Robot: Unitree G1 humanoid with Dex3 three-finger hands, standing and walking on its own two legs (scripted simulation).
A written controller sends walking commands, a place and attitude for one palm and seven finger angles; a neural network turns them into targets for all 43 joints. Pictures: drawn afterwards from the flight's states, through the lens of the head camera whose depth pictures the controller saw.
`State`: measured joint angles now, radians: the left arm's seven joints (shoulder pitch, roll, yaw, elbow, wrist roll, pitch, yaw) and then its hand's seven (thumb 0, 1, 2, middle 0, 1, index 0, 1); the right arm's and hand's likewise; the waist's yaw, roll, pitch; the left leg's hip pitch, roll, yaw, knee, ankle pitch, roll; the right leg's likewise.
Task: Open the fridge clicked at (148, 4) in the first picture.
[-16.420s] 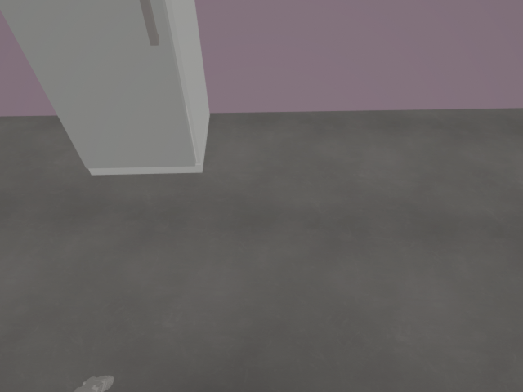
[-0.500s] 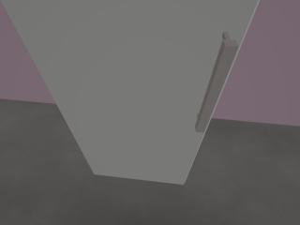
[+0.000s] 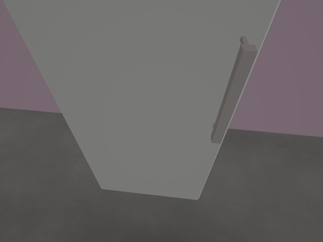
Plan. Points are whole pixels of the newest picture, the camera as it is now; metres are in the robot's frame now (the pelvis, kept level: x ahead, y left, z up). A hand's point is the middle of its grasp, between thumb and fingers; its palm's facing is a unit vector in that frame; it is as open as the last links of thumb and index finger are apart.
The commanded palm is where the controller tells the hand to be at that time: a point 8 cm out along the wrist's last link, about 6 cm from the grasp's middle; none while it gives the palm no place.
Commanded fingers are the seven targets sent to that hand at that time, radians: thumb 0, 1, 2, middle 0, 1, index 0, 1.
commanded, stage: look again from close up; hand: right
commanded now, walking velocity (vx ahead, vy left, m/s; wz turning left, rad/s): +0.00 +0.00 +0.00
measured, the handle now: (227, 97) +0.45 -0.14 +0.13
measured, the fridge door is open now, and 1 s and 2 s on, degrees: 0 0 0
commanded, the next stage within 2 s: raise the hand to about handle height in 0.52 s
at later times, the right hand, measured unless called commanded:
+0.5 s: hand out of the picture +0.06 -0.23 -0.16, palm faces -0.03 +0.95 -0.32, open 7.4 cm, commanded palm none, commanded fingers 0.00 -0.90 -0.90 0.20 0.30 0.20 0.30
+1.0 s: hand out of the picture +0.15 -0.23 -0.05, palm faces +0.09 +0.99 -0.05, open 8.4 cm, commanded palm +0.12 -0.29 -0.02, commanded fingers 0.00 -0.43 -0.70 0.23 0.60 0.23 0.60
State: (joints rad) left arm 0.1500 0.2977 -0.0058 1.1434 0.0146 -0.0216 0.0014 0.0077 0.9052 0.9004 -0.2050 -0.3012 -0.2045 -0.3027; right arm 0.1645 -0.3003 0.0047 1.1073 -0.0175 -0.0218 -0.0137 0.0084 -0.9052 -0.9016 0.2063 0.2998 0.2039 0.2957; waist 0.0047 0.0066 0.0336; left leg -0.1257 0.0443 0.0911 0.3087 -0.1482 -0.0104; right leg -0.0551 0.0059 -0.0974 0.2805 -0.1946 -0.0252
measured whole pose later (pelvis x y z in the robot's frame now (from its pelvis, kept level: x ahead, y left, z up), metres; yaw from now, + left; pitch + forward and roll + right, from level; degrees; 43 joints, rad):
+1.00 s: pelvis -0.03 +0.02 -0.06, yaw -1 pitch +9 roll -1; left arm 0.17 0.25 0.01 0.59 -0.03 -0.29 0.02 0.01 0.90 0.90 -0.21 -0.30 -0.21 -0.30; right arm 0.32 -0.28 -0.36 0.38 0.36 -0.56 0.51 0.01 -0.65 -0.80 0.22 0.46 0.22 0.46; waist -0.02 0.04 -0.06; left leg -0.68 0.05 0.10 0.93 -0.40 0.03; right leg -0.63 -0.04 -0.07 0.93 -0.45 0.00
